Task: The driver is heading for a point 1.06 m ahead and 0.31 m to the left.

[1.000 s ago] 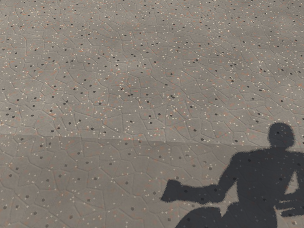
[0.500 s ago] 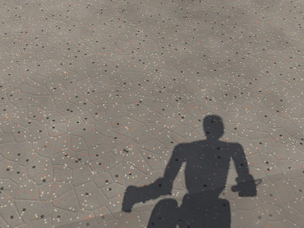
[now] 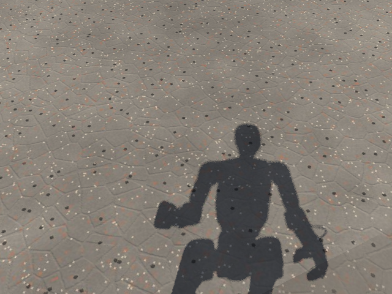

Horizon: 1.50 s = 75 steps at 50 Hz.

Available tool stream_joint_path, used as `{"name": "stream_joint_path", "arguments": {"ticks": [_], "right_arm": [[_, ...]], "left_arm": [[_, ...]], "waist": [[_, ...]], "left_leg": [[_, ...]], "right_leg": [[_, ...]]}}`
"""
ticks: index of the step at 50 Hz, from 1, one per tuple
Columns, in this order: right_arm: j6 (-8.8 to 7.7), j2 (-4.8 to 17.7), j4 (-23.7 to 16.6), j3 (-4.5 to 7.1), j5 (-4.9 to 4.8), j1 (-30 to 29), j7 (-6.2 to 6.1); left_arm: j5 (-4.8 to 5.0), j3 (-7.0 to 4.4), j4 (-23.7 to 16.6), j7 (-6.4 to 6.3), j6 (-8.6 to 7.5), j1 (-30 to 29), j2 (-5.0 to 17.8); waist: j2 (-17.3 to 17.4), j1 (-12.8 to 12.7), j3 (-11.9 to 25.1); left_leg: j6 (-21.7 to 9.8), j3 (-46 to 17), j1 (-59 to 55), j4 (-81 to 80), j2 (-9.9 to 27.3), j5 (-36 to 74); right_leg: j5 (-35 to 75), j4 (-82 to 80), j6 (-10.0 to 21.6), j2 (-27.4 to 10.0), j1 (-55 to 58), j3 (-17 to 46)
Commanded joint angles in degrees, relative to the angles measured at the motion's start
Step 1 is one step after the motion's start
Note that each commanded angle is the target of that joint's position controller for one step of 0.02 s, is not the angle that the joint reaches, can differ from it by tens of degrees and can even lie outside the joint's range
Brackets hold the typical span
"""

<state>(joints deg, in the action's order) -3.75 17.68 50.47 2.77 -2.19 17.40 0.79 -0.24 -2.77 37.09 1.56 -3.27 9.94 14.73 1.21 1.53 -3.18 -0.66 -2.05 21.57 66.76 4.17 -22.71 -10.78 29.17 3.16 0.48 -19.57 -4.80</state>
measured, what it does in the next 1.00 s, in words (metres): walks ahead, turning left: left foot, then right foot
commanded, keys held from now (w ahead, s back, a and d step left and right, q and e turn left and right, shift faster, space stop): w+q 0.52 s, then q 0.34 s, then w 0.10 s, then w+e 0.04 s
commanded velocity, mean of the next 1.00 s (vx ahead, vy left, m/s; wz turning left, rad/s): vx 0.38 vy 0.00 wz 0.48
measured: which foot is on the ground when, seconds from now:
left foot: up 0.00-0.38, down 0.40-0.86, up 0.88-1.00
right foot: down 0.00-0.42, up 0.44-0.84, down 0.86-1.00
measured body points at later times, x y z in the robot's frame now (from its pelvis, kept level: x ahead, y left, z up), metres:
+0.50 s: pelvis +0.27 +0.07 -0.01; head +0.31 +0.09 +0.43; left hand +0.28 +0.37 -0.13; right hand +0.49 -0.15 -0.11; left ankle +0.33 +0.16 -0.73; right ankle +0.14 -0.10 -0.63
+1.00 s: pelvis +0.49 +0.11 +0.00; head +0.52 +0.12 +0.45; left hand +0.49 +0.42 -0.09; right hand +0.75 -0.07 -0.11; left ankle +0.36 +0.17 -0.66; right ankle +0.62 +0.06 -0.73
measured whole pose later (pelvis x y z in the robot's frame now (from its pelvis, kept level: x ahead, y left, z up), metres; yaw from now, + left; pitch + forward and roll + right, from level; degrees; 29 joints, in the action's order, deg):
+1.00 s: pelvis +0.49 +0.11 +0.00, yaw +34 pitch +2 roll +0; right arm 1.5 18.0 40.2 3.9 -0.5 13.3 -1.5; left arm -0.8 -2.5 40.8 0.0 -3.0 7.7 14.5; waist 1.3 0.4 -1.1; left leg 1.6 -5.0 24.9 64.2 -3.5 -28.4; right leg -7.1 27.8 1.8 2.0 -22.7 1.1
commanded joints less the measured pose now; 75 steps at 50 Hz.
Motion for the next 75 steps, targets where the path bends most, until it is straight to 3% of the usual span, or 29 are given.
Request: {"name": "stream_joint_path", "arguments": {"ticks": [1, 8, 15, 18, 20, 21, 22, 23, 24, 25, 27, 31, 37, 41, 42, 43, 44, 45, 47, 50, 54, 59, 61, 62, 63, 65, 67, 70, 75], "right_arm": [[0.40, 4.7, -3.2, 1.61, 0.11, 1.0, -0.41], [1.47, 1.6, -5.5, 1.21, 0.74, -6.2, 0.02], [1.19, 0.8, -11.0, 0.32, 1.03, -17.0, 2.58], [1.62, 3.2, -12.0, 1.64, 0.85, -13.4, 3.06], [1.98, 8.2, -8.9, 4.59, 0.55, 1.1, 2.20], [2.73, 13.7, -7.5, 6.41, 0.45, 8.2, 0.84], [2.19, 17.4, -9.4, 6.72, 0.42, 4.4, 0.76], [1.29, 12.6, -10.4, 5.14, 0.89, 5.1, 1.31], [0.50, 9.5, -10.2, 4.40, 1.22, 3.8, 1.32], [-0.05, 8.0, -10.4, 3.93, 0.95, 0.4, 1.41], [-0.29, 5.2, -12.3, 2.91, 1.84, -5.1, 0.81], [0.16, 8.4, -12.4, 3.89, 1.89, -5.0, -0.80], [3.59, 8.4, -11.5, 4.13, 0.81, -1.9, -2.78], [4.27, 7.1, -12.9, 3.89, 1.13, -4.2, -3.27], [4.20, 6.2, -13.7, 3.58, 1.05, -5.7, -3.24], [3.87, 3.2, -15.1, 2.60, 1.90, -5.1, -3.11], [3.64, 0.3, -14.0, 1.80, 2.56, 5.6, -2.98], [3.64, 4.9, -13.1, 2.23, 1.41, 11.3, -2.46], [4.85, 8.9, -12.8, 3.36, 0.94, 1.4, -2.58], [4.60, 4.8, -13.7, 2.23, 2.26, -2.4, -2.11], [1.81, 1.8, -13.5, 0.88, 2.63, -4.1, -1.54], [-0.13, 2.7, -12.2, 1.32, 1.89, -2.7, -1.17], [-0.34, 5.8, -11.2, 2.27, 2.39, 5.4, -2.12], [0.01, 10.6, -10.4, 3.46, 3.53, 8.2, -2.30], [-0.28, 11.7, -9.9, 4.12, 3.84, 7.2, -2.05], [-1.33, 5.8, -10.7, 2.52, 2.20, 2.3, -2.21], [-1.68, 4.4, -10.4, 2.13, 2.21, 0.5, -2.11], [-1.97, 4.3, -9.7, 2.24, 3.18, 0.4, -1.94], [-1.35, 7.0, -7.7, 3.07, 2.28, 2.3, -2.08]], "left_arm": [[-0.40, -2.25, -0.7, -0.24, -2.22, 3.3, 5.5], [-0.94, -3.02, 3.6, -1.72, -3.27, 3.8, 7.1], [0.84, -4.23, 7.4, -2.53, -1.07, 8.5, 10.2], [1.42, -4.81, 7.4, -3.08, 0.34, 7.0, 12.5], [1.95, -4.58, 6.9, -3.34, 1.04, 5.1, 12.9], [0.44, -3.38, 5.9, -3.42, 0.40, 6.6, 9.9], [-0.37, -1.32, 2.9, -2.75, -1.38, 9.9, 3.1], [1.47, -1.88, 2.4, -1.76, -3.71, 4.7, 7.9], [3.22, -2.10, 0.9, -1.31, -4.76, 0.5, 9.1], [2.41, -1.92, 1.0, -1.65, -5.24, -0.1, 8.4], [0.01, -2.75, 1.9, -2.19, -4.39, 0.5, 9.4], [-0.96, -2.12, 1.1, -2.67, -2.07, 0.3, 6.6], [0.10, -1.26, -1.0, -1.69, -1.37, -8.7, 5.6], [-0.28, -2.55, -0.7, -1.22, -2.13, -6.3, 8.7], [-0.71, -2.78, -0.1, -1.40, -2.66, -3.6, 9.0], [-1.82, -3.27, -0.1, -1.92, -2.89, -0.5, 11.8], [-2.99, -3.07, -0.6, -2.20, -2.12, 0.5, 13.1], [-0.97, -3.52, 1.0, -1.88, -1.17, 3.1, 12.6], [-0.08, -2.03, 0.1, -1.80, -0.26, 0.6, 7.3], [-0.49, -1.69, 1.4, -1.74, 0.09, -0.8, 8.0], [0.98, -2.32, 1.6, -1.85, 0.25, -1.0, 9.7], [2.03, -2.59, 2.5, -1.83, 1.54, 1.6, 10.2], [1.54, -1.08, 1.3, -1.61, 1.13, -0.7, 5.0], [1.95, -0.07, -0.7, -1.52, 0.25, -1.3, 0.9], [2.20, -1.07, -1.7, -1.66, -0.51, -2.1, 5.2], [2.01, -2.32, 0.6, -1.23, -0.47, 1.9, 8.0], [1.34, -2.37, 1.0, -0.96, -0.17, 1.7, 7.0], [1.44, -1.76, 0.3, -0.29, 0.45, -0.1, 4.6], [1.36, -0.33, -3.5, 1.42, 0.71, -8.0, 2.2]], "waist": [[-6.9, -1.4, 5.8], [-4.4, -1.8, 0.0], [-3.1, -5.4, -3.4], [-5.9, -1.8, 1.3], [-5.0, 6.6, 9.3], [3.4, 8.3, 14.0], [15.5, 1.5, 19.5], [6.8, 5.5, 22.9], [4.3, 5.4, 15.6], [-1.1, 2.3, 9.4], [-0.3, -1.3, 5.6], [-0.4, -2.9, 4.9], [4.7, 1.0, 8.2], [6.4, -1.3, 8.0], [5.9, -3.2, 8.8], [0.4, -3.6, 14.1], [-13.3, 1.2, 19.2], [-17.8, 1.9, 22.7], [-7.5, -2.0, 12.4], [-8.6, -1.4, 5.2], [-10.1, -1.5, 6.5], [-8.1, 0.7, 6.6], [-3.1, 5.1, 8.2], [9.8, 5.2, 7.9], [11.4, 4.8, 3.6], [8.3, 1.5, 0.2], [6.5, 1.0, -0.8], [5.1, 1.0, -0.5], [4.1, 3.3, -2.7]], "left_leg": [[0.7, -3.3, 11.3, 1.1, 4.4, 7.7], [2.0, -3.6, 17.1, -15.5, 3.5, 23.5], [-1.6, 3.0, 19.6, -29.4, 1.6, 22.1], [-4.9, 8.0, 10.9, -29.6, -3.4, 13.6], [-8.7, 8.7, -9.9, -33.9, -8.2, 14.7], [-12.2, -5.5, -26.3, -35.6, -0.3, 16.0], [-24.3, -40.3, -41.8, -44.8, 12.9, 5.0], [-23.3, -45.1, -43.4, -50.7, 14.5, 1.1], [-20.7, -36.7, -38.0, -50.9, 13.0, 3.4], [-18.5, -29.5, -28.9, -50.7, 10.2, 10.2], [-16.9, -21.9, -17.3, -51.8, 6.9, 25.3], [-15.6, -11.9, -8.2, -50.1, 3.2, 51.4], [-9.3, -12.1, -7.4, -45.0, -0.8, 38.9], [-7.6, -20.8, -12.5, -37.2, 0.5, 31.9], [-5.9, -20.4, -11.9, -32.8, -1.6, 29.4], [-3.4, -16.9, -7.3, -21.8, -5.5, 19.4], [-0.2, -10.8, 5.2, -8.8, -13.3, -18.2], [1.1, -9.2, 12.1, 0.7, -9.5, -18.5], [2.9, -6.1, 17.1, 4.3, -5.7, -7.5], [2.8, -2.2, 11.5, -4.4, -3.6, -3.0], [1.8, 1.0, 0.5, -22.8, -4.0, -1.2], [-0.1, 2.6, -13.6, -41.9, -5.5, 11.8], [-3.4, -6.5, -27.1, -46.1, 4.4, 3.9], [-8.2, -22.5, -30.2, -53.1, 14.9, -12.7], [-12.4, -30.9, -25.6, -56.5, 20.1, -18.7], [-10.2, -23.4, -25.7, -56.8, 16.1, -12.0], [-8.3, -14.5, -24.6, -57.8, 13.9, 1.5], [-7.7, -3.2, -20.5, -58.8, 10.8, 15.4], [-6.9, 6.4, -17.1, -58.9, 10.1, 20.6]], "right_leg": [[8.5, -18.4, 8.8, -15.1, 13.3, 14.1], [14.8, -22.6, 7.1, -13.5, 13.2, 0.1], [21.9, -19.2, 5.5, -17.0, 24.4, -5.6], [47.8, -8.4, 3.6, -17.1, 27.5, -7.7], [50.7, 12.3, 0.6, -14.0, 20.9, -9.5], [26.3, 30.6, -2.3, -10.6, 6.3, -9.5], [-21.6, 50.9, -6.1, 3.4, -17.6, -0.8], [-21.9, 53.6, -4.2, 1.1, -23.4, 11.5], [-17.5, 51.1, -2.6, -1.4, -26.2, 11.1], [-13.2, 45.1, -2.1, -4.1, -24.6, 10.7], [-9.1, 38.3, -3.0, -6.5, -17.2, 10.5], [-4.9, 26.6, -7.1, -4.1, -12.6, 7.2], [12.5, 5.2, -8.1, 1.9, -5.1, 7.2], [9.3, -2.2, -5.5, 1.5, -3.0, 10.3], [15.7, -7.0, -3.9, 0.1, 1.9, 9.8], [30.1, -5.8, -0.3, -8.7, 13.3, 16.4], [45.9, -3.5, 8.9, -21.6, 27.3, 32.0], [20.5, -6.6, 14.6, -27.1, 28.9, 46.0], [-15.6, -12.1, 9.4, -18.1, 19.8, 35.7], [-17.1, -17.6, 7.0, -11.6, 6.3, 26.9], [-9.3, -18.8, 9.1, -9.3, 2.6, 22.4], [-15.0, -15.7, 7.7, -8.2, -2.7, 23.7], [-20.3, -4.1, 2.0, -3.0, -15.2, 20.7], [-18.2, 11.3, -1.1, 3.8, -25.5, 10.1], [-18.7, 21.5, -1.1, 0.2, -30.6, 10.9], [-11.4, 28.6, -1.4, -1.9, -34.1, 13.1], [-4.5, 29.8, -2.6, -3.6, -33.6, 13.1], [3.8, 28.7, -4.7, -4.0, -29.3, 10.0], [11.3, 13.9, -4.1, -4.7, -21.1, 4.9]]}}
